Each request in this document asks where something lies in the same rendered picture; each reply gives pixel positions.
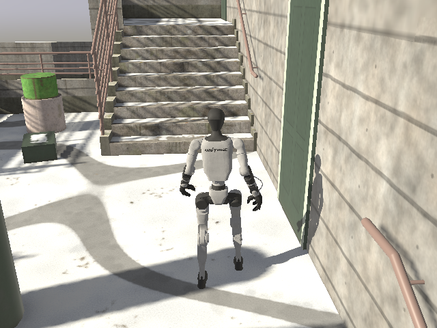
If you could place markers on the robot left hand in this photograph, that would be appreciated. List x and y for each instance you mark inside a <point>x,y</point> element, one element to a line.
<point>182,189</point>

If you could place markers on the robot left upper arm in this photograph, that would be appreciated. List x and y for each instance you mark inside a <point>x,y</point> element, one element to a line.
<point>192,156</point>

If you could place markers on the right robot foot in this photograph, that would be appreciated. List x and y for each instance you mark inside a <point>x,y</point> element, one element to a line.
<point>238,264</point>

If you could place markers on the right robot shin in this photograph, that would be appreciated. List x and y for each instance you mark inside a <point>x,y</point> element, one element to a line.
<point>237,239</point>

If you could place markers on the robot left forearm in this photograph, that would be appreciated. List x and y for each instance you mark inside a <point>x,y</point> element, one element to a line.
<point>185,179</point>

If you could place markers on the robot right forearm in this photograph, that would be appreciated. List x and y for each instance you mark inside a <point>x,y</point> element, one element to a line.
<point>250,181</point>

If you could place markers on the robot right upper arm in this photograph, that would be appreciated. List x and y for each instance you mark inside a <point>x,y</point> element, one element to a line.
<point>241,154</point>

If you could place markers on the robot right hand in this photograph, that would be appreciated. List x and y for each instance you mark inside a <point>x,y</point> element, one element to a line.
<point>258,201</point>

